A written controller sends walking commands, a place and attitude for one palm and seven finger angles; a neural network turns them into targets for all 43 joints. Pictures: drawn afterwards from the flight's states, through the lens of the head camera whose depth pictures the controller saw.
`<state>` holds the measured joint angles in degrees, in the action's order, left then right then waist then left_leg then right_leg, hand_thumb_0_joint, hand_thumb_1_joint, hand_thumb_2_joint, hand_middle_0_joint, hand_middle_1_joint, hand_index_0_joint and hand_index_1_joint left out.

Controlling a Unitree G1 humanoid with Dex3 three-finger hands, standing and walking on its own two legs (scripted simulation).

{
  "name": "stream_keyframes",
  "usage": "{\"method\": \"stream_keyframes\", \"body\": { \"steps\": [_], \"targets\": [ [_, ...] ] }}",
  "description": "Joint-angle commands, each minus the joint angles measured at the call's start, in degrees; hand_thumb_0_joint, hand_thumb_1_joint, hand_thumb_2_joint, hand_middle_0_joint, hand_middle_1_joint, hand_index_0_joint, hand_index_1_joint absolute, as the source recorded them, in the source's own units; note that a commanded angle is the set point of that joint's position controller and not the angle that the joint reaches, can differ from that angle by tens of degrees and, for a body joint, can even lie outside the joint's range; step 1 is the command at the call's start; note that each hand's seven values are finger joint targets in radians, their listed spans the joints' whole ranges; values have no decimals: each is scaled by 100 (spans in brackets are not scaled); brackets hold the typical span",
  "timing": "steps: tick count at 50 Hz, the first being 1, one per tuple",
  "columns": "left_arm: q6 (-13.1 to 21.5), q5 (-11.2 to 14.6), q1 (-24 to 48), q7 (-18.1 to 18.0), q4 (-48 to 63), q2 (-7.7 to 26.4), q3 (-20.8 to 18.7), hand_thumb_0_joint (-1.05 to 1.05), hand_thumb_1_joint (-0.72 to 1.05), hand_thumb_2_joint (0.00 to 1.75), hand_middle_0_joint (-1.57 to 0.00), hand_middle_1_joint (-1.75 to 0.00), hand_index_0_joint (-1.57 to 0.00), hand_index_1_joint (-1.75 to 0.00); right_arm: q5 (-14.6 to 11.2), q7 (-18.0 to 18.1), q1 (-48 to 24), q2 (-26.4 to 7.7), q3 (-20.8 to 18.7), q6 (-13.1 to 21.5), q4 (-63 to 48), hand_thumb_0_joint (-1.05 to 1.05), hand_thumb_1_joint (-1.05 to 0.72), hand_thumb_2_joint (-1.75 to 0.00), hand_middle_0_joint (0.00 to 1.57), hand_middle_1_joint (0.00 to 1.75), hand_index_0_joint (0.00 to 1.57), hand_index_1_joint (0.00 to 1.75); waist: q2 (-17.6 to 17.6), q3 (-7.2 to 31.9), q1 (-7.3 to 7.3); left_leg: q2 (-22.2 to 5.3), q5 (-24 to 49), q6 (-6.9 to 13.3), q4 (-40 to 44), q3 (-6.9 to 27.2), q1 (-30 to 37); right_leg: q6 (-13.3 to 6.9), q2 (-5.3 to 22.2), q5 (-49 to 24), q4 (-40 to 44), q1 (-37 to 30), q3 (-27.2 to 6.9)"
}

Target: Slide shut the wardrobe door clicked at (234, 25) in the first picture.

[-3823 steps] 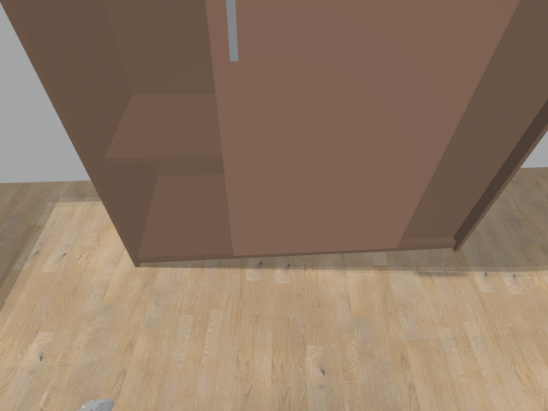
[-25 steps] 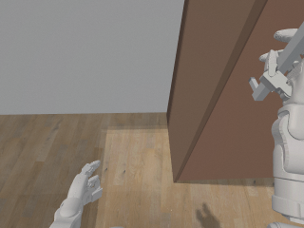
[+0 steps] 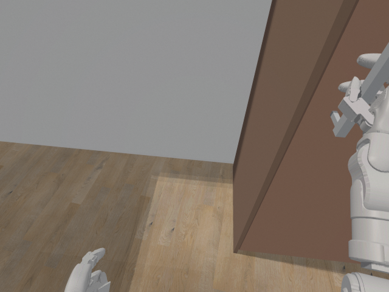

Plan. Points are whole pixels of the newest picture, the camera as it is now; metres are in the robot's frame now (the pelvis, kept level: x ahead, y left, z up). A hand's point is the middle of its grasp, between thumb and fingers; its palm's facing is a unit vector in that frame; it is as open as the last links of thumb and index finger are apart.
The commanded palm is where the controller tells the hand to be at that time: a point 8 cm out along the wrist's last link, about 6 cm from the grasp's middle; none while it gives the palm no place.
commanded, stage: stop walking and hold the door there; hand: right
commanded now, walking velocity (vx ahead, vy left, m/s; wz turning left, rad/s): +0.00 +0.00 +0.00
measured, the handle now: (370, 72) +0.42 -0.25 +0.27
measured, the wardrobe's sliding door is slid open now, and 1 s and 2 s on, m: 0.00 0.00 0.00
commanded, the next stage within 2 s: none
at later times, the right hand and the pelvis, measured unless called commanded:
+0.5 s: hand (347, 101) +0.39 -0.22 +0.24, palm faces +0.34 +0.94 -0.07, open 6.0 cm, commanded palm +0.35 -0.22 +0.23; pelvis +0.02 -0.02 +0.00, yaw -1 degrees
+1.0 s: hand (347, 102) +0.39 -0.22 +0.24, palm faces +0.31 +0.95 -0.07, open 6.1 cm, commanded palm +0.35 -0.22 +0.23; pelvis +0.03 -0.03 +0.00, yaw -1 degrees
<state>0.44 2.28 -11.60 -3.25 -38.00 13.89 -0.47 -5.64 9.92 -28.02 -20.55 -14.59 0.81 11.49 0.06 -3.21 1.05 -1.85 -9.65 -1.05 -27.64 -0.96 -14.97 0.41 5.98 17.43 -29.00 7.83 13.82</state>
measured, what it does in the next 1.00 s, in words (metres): stands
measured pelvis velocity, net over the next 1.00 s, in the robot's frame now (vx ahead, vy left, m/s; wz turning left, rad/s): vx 0.03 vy -0.03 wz -0.02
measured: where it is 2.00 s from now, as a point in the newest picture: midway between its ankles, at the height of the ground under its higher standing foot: outside the picture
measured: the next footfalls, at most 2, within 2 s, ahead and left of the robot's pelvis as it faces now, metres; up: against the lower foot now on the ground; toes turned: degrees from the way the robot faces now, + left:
left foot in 1.86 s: +0.05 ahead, -0.04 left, +0.00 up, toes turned +1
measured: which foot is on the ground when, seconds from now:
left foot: down 0.00-1.00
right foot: down 0.00-1.00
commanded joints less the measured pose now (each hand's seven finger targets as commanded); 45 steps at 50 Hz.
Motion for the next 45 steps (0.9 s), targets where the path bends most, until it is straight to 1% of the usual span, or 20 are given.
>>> {"method": "stream_keyframes", "body": {
  "steps": [1, 5, 6, 10, 13, 16, 17, 19, 22, 24, 28, 30, 32, 34, 35, 37, 38, 40, 43, 45],
  "targets": [
    [354, 11, 819, -80, 831, 646, -176, 0, 90, 90, -20, -30, -20, -30, 133, -216, -2289, -444, 634, 690, -1688, 0, -90, -90, 45, 140, 45, 140, 476, 1594, -75, -226, 1131, 114, 54, 230, 673, -329, 616, -888, 741, -149, -692],
    [392, 2, 809, -107, 773, 600, -164, 0, 90, 90, -20, -30, -20, -30, 114, -219, -2347, -205, 855, 681, -1731, 0, -90, -90, 45, 140, 45, 140, 277, 1715, -51, -289, 1491, 116, 90, 259, 618, -310, 584, -1204, 657, -402, -699],
    [398, -9, 787, -114, 748, 620, -176, 0, 90, 90, -20, -30, -20, -30, 130, -206, -2334, -301, 778, 690, -1712, 0, -90, -90, 45, 140, 45, 140, 257, 1778, -51, -307, 1630, 123, 92, 267, 644, -292, 566, -1324, 626, -452, -686],
    [398, -16, 830, -122, 725, 564, -167, 0, 90, 90, -20, -30, -20, -30, 121, -211, -2270, -125, 927, 705, -1813, 0, -90, -90, 45, 140, 45, 140, 179, 1898, -39, -346, 1968, 132, 80, 266, 618, -266, 556, -1698, 574, -693, -667],
    [350, -23, 826, -119, 731, 578, -170, 0, 90, 90, -20, -30, -20, -30, 135, -197, -2194, -196, 864, 698, -1879, 0, -90, -90, 45, 140, 45, 140, 202, 1948, -31, -336, 2151, 151, 63, 280, 606, -252, 533, -1911, 559, -786, -658],
    [330, -39, 909, -114, 773, 524, -159, 0, 90, 90, -20, -30, -20, -30, 150, -222, -2188, -24, 1020, 752, -2074, 0, -90, -90, 45, 140, 45, 140, 236, 2015, -16, -356, 2456, 158, 13, 212, 627, -215, 532, -2303, 501, -911, -617],
    [304, -30, 892, -120, 746, 535, -151, 0, 90, 90, -20, -30, -20, -30, 119, -230, -2072, 78, 1142, 730, -2021, 0, -90, -90, 45, 140, 45, 140, 274, 1960, 14, -339, 2337, 146, 13, 206, 578, -225, 537, -2286, 545, -907, -660],
    [295, -57, 930, -114, 795, 525, -146, 0, 90, 90, -20, -30, -20, -30, 158, -223, -2128, 14, 1064, 748, -2185, 0, -90, -90, 45, 140, 45, 140, 367, 1993, -5, -339, 2535, 165, -34, 153, 537, -215, 548, -2634, 480, -1015, -622],
    [251, -44, 942, -109, 805, 526, -155, 0, 90, 90, -20, -30, -20, -30, 142, -236, -2048, 90, 1165, 749, -2266, 0, -90, -90, 45, 140, 45, 140, 267, 2033, 19, -314, 2526, 161, -57, 146, 563, -197, 532, -2780, 479, -1072, -637],
    [239, -60, 1031, -96, 877, 478, -117, 0, 90, 90, -20, -30, -20, -30, 154, -266, -2051, 307, 1336, 747, -2340, 0, -90, -90, 45, 140, 45, 140, 405, 1965, 1, -284, 2325, 149, -73, 80, 502, -202, 557, -2768, 522, -1026, -619],
    [183, -61, 1019, -102, 890, 504, -126, 0, 90, 90, -20, -30, -20, -30, 162, -246, -1891, 200, 1230, 717, -2360, 0, -90, -90, 45, 140, 45, 140, 408, 1902, -5, -256, 2250, 154, -51, 116, 474, -207, 541, -2619, 554, -979, -614],
    [179, -81, 1034, -92, 917, 480, -105, 0, 90, 90, -20, -30, -20, -30, 177, -273, -1928, 325, 1359, 751, -2505, 0, -90, -90, 45, 140, 45, 140, 413, 1955, 7, -269, 2438, 174, -84, 77, 519, -175, 521, -2885, 512, -1021, -615],
    [152, -70, 1005, -99, 895, 506, -129, 0, 90, 90, -20, -30, -20, -30, 164, -259, -1871, 184, 1269, 758, -2552, 0, -90, -90, 45, 140, 45, 140, 286, 2014, 28, -272, 2522, 169, -83, 88, 554, -169, 509, -3042, 456, -1094, -631],
    [151, -86, 1020, -92, 921, 492, -123, 0, 90, 90, -20, -30, -20, -30, 190, -261, -1900, 136, 1192, 777, -2646, 0, -90, -90, 45, 140, 45, 140, 347, 2078, 7, -277, 2705, 197, -102, 98, 559, -146, 495, -3288, 398, -1187, -603],
    [154, -93, 1041, -86, 941, 453, -104, 0, 90, 90, -20, -30, -20, -30, 191, -292, -1886, 320, 1369, 785, -2679, 0, -90, -90, 45, 140, 45, 140, 401, 2050, 14, -274, 2655, 189, -110, 46, 552, -140, 502, -3337, 407, -1180, -574],
    [134, -80, 1014, -89, 907, 486, -115, 0, 90, 90, -20, -30, -20, -30, 172, -295, -1766, 272, 1351, 763, -2594, 0, -90, -90, 45, 140, 45, 140, 359, 1973, 20, -228, 2272, 166, -112, 43, 502, -157, 526, -3199, 488, -1140, -620],
    [134, -85, 1055, -91, 956, 449, -90, 0, 90, 90, -20, -30, -20, -30, 182, -304, -1745, 389, 1431, 770, -2657, 0, -90, -90, 45, 140, 45, 140, 434, 1956, 2, -233, 2238, 159, -106, 7, 502, -174, 544, -3096, 500, -1096, -589],
    [128, -104, 1029, -93, 935, 473, -85, 0, 90, 90, -20, -30, -20, -30, 206, -286, -1733, 184, 1223, 793, -2626, 0, -90, -90, 45, 140, 45, 140, 387, 1950, -9, -242, 2358, 178, -100, 29, 556, -156, 509, -3058, 480, -1013, -597],
    [112, -97, 1021, -105, 938, 465, -93, 0, 90, 90, -20, -30, -20, -30, 193, -295, -1712, 235, 1282, 819, -2735, 0, -90, -90, 45, 140, 45, 140, 406, 1987, 13, -262, 2654, 184, -115, 33, 597, -138, 473, -3158, 438, -1059, -590],
    [125, -104, 1023, -95, 928, 448, -83, 0, 90, 90, -20, -30, -20, -30, 204, -317, -1786, 299, 1345, 855, -2813, 0, -90, -90, 45, 140, 45, 140, 383, 2040, 13, -235, 2522, 184, -162, -12, 585, -114, 477, -3357, 436, -1107, -606]
  ]
}}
